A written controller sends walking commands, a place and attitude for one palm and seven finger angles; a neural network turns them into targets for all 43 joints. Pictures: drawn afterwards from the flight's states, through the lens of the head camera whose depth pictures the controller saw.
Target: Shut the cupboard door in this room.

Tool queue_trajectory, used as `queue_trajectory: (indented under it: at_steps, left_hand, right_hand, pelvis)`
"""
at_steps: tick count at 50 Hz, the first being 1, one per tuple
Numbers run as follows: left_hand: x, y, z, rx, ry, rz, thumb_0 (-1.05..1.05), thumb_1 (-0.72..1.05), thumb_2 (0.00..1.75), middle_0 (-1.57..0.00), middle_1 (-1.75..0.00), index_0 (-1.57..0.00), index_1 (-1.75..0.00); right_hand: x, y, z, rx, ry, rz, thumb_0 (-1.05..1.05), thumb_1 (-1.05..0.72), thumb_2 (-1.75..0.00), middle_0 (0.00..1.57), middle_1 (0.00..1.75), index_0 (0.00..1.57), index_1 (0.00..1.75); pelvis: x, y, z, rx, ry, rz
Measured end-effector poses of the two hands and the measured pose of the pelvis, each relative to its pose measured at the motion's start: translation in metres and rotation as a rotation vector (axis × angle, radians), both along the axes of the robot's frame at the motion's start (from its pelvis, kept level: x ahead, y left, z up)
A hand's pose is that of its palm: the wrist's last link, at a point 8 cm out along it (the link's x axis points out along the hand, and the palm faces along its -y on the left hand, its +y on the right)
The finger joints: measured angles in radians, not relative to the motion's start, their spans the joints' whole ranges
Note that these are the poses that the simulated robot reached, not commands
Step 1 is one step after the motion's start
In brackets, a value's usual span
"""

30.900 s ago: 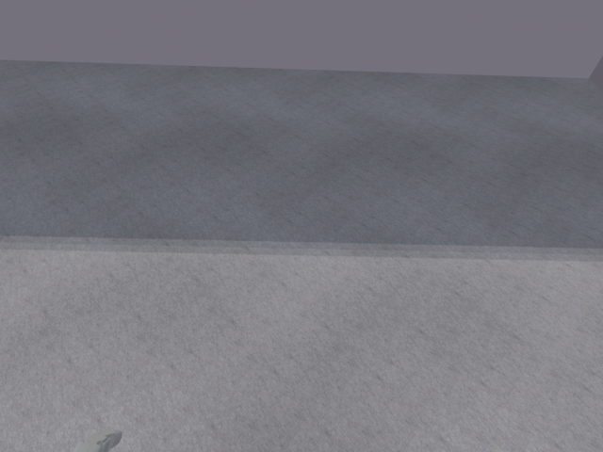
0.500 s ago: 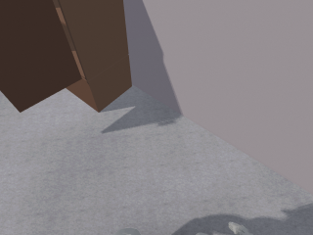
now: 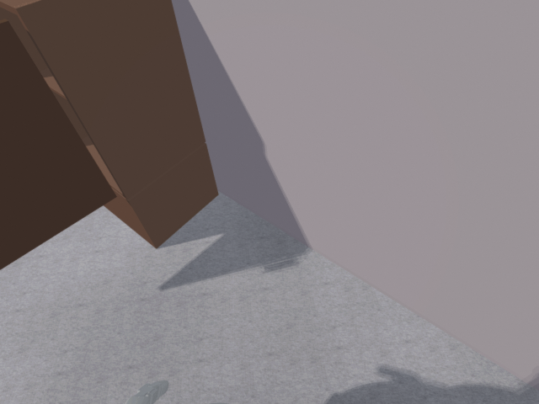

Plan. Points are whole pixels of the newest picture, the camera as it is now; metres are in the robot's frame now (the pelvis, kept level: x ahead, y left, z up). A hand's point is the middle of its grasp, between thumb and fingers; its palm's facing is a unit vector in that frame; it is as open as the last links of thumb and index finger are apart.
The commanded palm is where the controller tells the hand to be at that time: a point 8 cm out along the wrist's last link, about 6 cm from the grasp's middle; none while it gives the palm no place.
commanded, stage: walk to a spot facing it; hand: left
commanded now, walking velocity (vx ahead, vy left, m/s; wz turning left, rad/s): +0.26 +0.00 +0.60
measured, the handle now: out of the picture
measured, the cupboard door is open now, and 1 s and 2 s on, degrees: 84 84 84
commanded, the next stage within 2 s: turn to face it in 0.16 s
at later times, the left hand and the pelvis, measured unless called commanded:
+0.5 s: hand out of the picture +0.12 +0.25 -0.19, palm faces +0.32 -0.92 -0.21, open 7.4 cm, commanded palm none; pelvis +0.16 +0.05 -0.01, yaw +15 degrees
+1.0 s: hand (147, 376) +0.19 +0.22 -0.13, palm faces +0.51 -0.81 -0.28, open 7.4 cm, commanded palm none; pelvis +0.21 +0.01 +0.01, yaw +33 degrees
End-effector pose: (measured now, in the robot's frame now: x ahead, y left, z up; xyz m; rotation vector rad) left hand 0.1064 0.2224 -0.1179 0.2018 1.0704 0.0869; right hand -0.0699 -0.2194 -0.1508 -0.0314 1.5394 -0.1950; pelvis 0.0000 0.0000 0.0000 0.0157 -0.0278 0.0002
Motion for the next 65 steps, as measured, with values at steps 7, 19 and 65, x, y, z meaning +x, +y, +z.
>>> queue_trajectory:
  at_steps: [7,19,65]
  left_hand:
    - [-0.041,0.015,0.002,0.038,0.176,0.169,-0.01,0.95,0.9,-0.2,-0.3,-0.2,-0.3]
    - [-0.067,0.035,-0.04,-0.074,0.418,0.384,0.0,0.91,0.9,-0.2,-0.3,-0.2,-0.3]
    - [-0.092,0.012,-0.028,-0.072,0.326,0.863,0.0,0.91,0.9,-0.2,-0.3,-0.2,-0.3]
  right_hand:
    - [0.145,-0.019,0.012,-0.02,-0.181,0.117,0.01,-0.91,-0.9,0.2,0.3,0.2,0.3]
    - [0.383,0.041,0.02,-0.076,-0.423,0.438,0.0,-0.91,-0.9,0.2,0.3,0.2,0.3]
    - [0.504,0.135,0.034,-0.009,-0.412,0.91,0.01,-0.91,-0.9,0.2,0.3,0.2,0.3]
  pelvis:
    - [0.053,-0.005,0.011,-0.011,0.007,0.074]
    - [0.141,0.043,-0.015,-0.038,0.023,0.204]
    - [0.186,0.034,-0.002,-0.015,0.014,0.704]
